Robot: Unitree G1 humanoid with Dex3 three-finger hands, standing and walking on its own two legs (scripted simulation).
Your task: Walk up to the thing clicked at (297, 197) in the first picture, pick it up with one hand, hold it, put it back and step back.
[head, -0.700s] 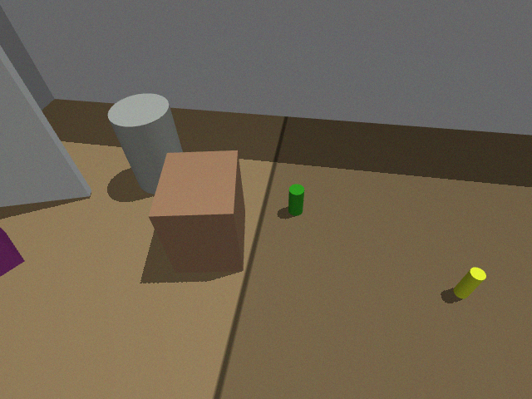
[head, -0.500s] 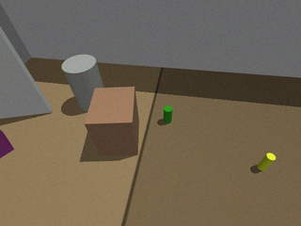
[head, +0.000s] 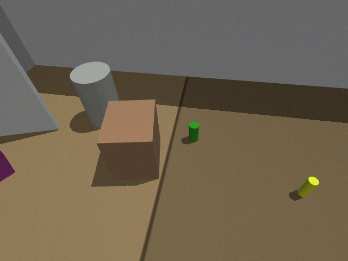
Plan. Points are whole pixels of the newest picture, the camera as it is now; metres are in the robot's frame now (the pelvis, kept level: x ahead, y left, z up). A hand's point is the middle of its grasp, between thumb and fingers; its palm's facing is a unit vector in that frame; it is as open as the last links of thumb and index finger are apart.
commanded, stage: stand
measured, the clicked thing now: (193, 132) +1.09 -0.11 -0.71
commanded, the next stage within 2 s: walk up in 0.42 s
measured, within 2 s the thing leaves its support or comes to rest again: neither
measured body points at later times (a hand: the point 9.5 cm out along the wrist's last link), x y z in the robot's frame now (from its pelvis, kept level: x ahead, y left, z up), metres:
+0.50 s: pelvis +0.00 +0.01 -0.01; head +0.02 +0.00 +0.44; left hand +0.08 +0.30 -0.14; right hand +0.09 -0.31 -0.13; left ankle +0.00 +0.12 -0.75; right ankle +0.00 -0.12 -0.75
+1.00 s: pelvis +0.00 +0.08 -0.01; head +0.03 +0.06 +0.44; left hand +0.28 +0.28 -0.11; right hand -0.13 -0.24 -0.10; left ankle +0.02 +0.16 -0.75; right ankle -0.07 -0.07 -0.71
